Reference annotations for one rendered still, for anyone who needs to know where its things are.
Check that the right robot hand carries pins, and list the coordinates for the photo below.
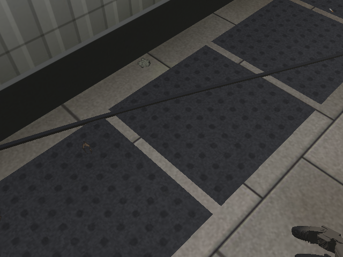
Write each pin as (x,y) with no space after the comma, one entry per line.
(325,237)

